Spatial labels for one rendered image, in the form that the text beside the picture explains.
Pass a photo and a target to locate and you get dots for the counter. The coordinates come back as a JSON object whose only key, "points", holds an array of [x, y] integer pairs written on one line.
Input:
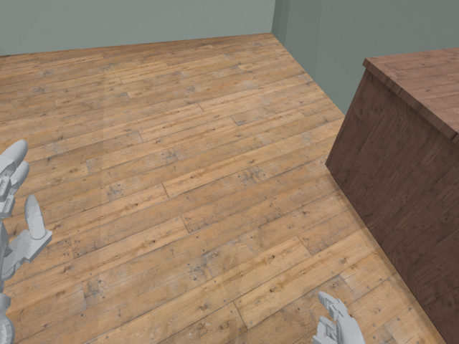
{"points": [[396, 159]]}

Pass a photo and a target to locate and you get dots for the right robot hand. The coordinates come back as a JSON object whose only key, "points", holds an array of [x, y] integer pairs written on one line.
{"points": [[346, 330]]}

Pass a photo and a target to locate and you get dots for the robot left forearm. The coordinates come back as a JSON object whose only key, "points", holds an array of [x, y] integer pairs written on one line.
{"points": [[7, 330]]}

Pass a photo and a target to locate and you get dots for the left robot hand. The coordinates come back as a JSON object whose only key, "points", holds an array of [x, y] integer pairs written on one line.
{"points": [[29, 243]]}

